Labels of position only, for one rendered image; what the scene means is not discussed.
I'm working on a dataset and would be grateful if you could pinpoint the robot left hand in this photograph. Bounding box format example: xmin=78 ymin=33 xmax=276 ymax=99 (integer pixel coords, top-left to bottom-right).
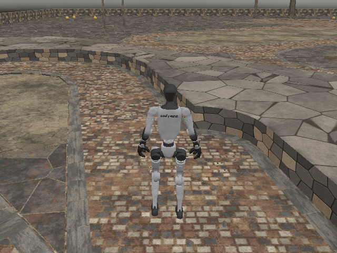
xmin=137 ymin=145 xmax=150 ymax=157

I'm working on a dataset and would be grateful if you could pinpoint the right robot foot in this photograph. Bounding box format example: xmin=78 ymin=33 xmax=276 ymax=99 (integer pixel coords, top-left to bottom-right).
xmin=175 ymin=206 xmax=183 ymax=219

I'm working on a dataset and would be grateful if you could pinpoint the robot right hand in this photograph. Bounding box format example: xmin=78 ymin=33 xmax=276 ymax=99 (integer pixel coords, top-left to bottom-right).
xmin=190 ymin=147 xmax=202 ymax=159

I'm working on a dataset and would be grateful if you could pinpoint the robot right upper arm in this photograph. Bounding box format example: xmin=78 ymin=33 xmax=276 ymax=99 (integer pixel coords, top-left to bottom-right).
xmin=181 ymin=107 xmax=195 ymax=136

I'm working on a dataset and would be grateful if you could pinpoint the robot left upper arm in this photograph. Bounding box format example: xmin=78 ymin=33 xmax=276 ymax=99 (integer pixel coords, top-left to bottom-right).
xmin=144 ymin=106 xmax=158 ymax=135

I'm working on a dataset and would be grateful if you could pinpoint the left robot forearm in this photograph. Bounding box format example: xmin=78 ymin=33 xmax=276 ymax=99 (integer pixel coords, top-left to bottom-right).
xmin=139 ymin=128 xmax=149 ymax=148

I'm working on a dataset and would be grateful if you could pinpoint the left robot foot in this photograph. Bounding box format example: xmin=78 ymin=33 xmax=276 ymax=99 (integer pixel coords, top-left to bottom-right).
xmin=151 ymin=203 xmax=158 ymax=216

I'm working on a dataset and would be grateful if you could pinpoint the right robot forearm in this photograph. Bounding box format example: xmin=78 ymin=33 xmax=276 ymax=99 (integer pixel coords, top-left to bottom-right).
xmin=190 ymin=128 xmax=200 ymax=149

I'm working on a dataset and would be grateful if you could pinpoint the robot foot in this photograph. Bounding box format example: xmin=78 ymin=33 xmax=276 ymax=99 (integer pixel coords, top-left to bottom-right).
xmin=151 ymin=203 xmax=158 ymax=216
xmin=175 ymin=206 xmax=183 ymax=219

